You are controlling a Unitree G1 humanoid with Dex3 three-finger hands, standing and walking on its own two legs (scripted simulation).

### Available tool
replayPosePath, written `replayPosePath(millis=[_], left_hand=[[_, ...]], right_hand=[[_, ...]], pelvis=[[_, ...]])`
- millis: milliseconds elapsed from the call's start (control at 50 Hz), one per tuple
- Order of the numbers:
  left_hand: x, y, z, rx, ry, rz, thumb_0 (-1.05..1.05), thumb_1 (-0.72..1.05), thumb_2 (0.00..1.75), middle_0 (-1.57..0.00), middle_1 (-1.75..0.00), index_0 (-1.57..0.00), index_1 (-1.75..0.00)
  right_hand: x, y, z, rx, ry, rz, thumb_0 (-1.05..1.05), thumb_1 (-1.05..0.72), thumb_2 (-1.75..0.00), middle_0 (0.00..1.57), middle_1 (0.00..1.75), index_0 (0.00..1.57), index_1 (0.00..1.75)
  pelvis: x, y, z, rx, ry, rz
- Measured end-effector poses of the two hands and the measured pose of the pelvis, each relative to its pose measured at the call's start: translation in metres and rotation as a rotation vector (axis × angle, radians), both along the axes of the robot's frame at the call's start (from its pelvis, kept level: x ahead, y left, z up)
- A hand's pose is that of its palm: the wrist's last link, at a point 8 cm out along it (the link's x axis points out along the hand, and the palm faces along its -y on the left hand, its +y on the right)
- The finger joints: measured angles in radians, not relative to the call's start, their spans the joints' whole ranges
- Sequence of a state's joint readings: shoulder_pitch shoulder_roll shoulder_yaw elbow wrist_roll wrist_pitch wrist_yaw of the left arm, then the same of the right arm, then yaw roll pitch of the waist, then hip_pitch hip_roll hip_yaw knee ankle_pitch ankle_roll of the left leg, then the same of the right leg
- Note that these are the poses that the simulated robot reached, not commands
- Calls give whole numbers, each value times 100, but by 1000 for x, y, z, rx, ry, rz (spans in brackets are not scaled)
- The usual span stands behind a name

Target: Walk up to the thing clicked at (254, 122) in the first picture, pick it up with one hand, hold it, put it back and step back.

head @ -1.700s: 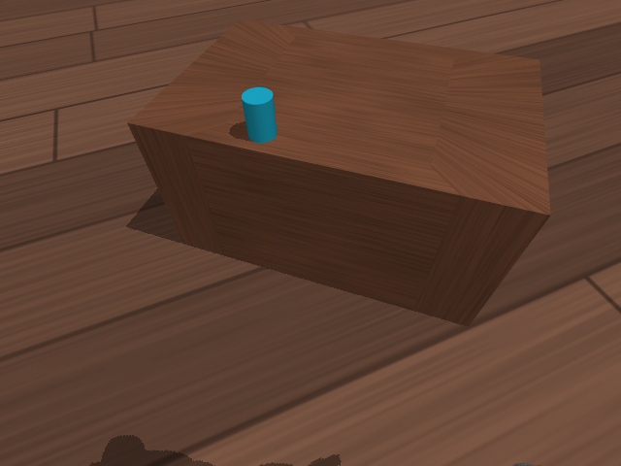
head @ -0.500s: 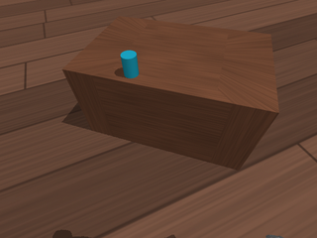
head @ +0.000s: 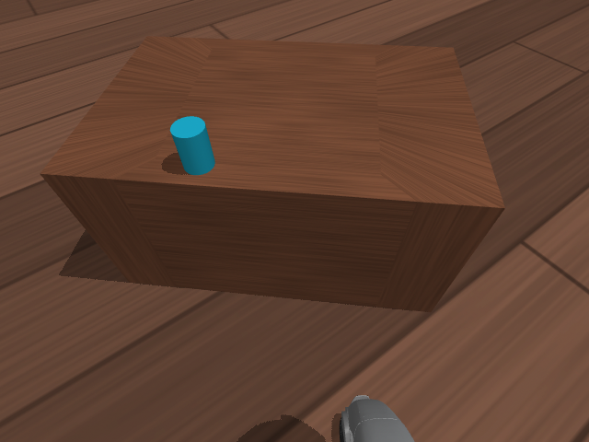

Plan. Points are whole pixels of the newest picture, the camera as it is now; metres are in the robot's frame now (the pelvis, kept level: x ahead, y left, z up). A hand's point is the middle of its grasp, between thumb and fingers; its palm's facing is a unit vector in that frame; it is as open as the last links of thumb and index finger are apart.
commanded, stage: walk up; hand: left
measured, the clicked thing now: (193, 146) +0.77 +0.24 -0.11
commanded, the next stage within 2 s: none
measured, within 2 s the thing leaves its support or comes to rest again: neither
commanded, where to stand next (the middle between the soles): +0.35 +0.03 m, yaw -8 degrees
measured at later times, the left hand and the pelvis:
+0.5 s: hand (130, 358) +0.26 +0.29 -0.14, palm faces -0.13 -0.91 -0.39, open 7.4 cm; pelvis +0.19 +0.02 -0.01, yaw -6 degrees
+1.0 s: hand (144, 285) +0.41 +0.30 -0.16, palm faces -0.21 -0.89 -0.40, open 7.4 cm; pelvis +0.29 +0.05 -0.02, yaw -10 degrees
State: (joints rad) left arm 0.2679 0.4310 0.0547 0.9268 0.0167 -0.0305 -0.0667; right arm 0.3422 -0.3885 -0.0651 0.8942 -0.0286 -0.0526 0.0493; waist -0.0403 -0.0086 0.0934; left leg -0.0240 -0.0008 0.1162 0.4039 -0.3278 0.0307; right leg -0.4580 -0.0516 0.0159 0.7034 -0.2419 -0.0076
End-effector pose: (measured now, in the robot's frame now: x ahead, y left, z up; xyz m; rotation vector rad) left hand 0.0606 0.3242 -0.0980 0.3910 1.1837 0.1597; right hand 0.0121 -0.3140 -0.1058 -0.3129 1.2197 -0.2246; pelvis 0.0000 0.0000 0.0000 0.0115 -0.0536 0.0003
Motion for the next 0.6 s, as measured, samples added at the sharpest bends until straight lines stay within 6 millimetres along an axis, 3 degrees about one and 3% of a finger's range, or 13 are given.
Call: replayPosePath(millis=[120,200,280,380,500,600], left_hand=[[103,-24,1,26,-92,-80,1,91,89,-20,-30,-20,-30],[149,-41,9,15,-189,-92,0,90,89,-20,-30,-20,-30],[168,-44,19,9,-196,-72,0,90,89,-20,-30,-21,-30],[179,-30,17,11,-122,-84,0,90,89,-21,-30,-21,-30],[201,9,-2,7,-60,-78,0,90,89,-21,-30,-21,-30],[236,43,-29,17,-5,-70,1,90,89,-21,-30,-21,-30]], right_hand=[[32,-8,-35,42,30,-54,1,-90,-89,21,30,20,30],[71,-5,-41,67,47,-32,1,-90,-89,20,30,20,30],[118,-5,-27,69,-6,-13,1,-90,-89,20,30,20,30],[166,-8,-11,34,-69,-13,1,-90,-89,20,30,20,30],[216,4,-1,-29,-67,-2,1,-90,-89,20,30,20,30],[254,31,3,-78,-108,-19,1,-90,-89,20,30,20,30]], pelvis=[[55,-10,-19,-5,-2,-30],[84,-17,-17,-1,-8,-47],[112,-15,-6,8,-10,-67],[147,-4,-1,-9,-4,-99],[193,22,-10,-41,9,-106],[230,47,-22,-18,7,-128]])
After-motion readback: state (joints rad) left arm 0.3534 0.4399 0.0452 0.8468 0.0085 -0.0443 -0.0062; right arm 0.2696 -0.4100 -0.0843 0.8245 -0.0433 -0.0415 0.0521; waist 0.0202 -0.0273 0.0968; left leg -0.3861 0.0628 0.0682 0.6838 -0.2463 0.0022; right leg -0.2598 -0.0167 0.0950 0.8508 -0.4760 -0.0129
